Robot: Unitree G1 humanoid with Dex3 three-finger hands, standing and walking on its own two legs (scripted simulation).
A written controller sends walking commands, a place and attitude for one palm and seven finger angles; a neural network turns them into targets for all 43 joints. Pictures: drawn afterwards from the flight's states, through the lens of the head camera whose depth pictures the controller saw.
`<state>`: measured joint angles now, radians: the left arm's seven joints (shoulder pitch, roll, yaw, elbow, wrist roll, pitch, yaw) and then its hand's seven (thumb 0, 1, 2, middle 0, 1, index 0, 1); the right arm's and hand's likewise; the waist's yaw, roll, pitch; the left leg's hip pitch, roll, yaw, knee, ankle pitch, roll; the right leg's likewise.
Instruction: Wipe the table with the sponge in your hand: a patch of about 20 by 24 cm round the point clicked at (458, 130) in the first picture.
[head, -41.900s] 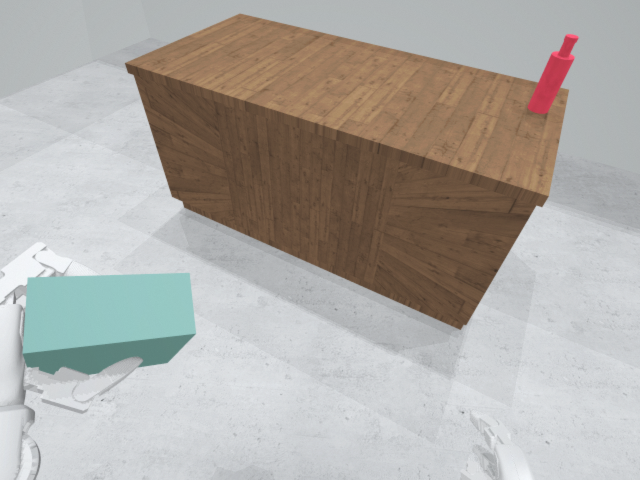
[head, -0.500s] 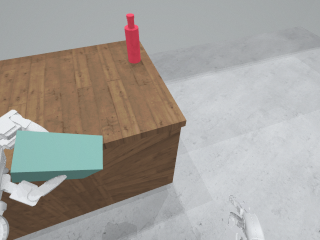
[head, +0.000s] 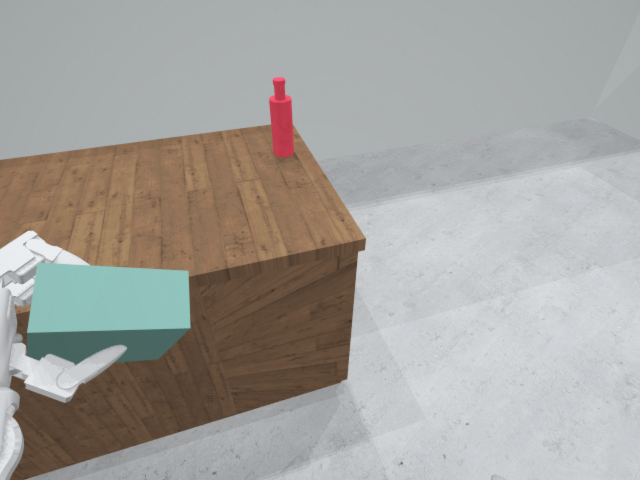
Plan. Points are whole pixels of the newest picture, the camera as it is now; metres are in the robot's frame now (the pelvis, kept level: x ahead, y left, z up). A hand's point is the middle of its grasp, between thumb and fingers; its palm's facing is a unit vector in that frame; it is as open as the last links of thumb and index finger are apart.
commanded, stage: stop stepping back and stand still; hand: left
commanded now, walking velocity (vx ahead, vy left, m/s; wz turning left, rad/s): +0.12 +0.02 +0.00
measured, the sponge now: (130, 319) +0.23 +0.21 +0.17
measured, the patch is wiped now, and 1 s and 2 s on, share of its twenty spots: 1.00 1.00 1.00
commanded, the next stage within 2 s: stand and wait in 0.40 s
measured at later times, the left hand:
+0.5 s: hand (51, 364) +0.17 +0.24 +0.19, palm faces +0.45 -0.80 -0.40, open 10.1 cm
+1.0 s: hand (109, 354) +0.19 +0.21 +0.16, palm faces +0.39 -0.85 -0.35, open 10.1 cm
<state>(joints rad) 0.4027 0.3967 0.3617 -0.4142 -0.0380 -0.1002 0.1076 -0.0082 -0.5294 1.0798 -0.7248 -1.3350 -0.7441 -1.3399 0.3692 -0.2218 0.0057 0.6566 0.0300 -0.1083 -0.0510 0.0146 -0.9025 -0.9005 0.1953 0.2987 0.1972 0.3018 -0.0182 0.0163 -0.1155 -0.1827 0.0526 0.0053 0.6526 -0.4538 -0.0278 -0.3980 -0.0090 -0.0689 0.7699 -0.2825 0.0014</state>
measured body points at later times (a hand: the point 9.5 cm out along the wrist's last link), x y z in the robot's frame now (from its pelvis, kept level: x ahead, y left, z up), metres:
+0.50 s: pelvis -0.05 -0.02 +0.01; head -0.08 -0.03 +0.46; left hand +0.14 +0.28 +0.21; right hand +0.11 -0.24 -0.08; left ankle -0.04 +0.12 -0.72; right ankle -0.01 -0.12 -0.71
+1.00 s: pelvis -0.02 -0.03 +0.02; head -0.03 -0.04 +0.47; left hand +0.17 +0.25 +0.18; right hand +0.15 -0.28 -0.06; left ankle -0.03 +0.10 -0.72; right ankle -0.01 -0.13 -0.72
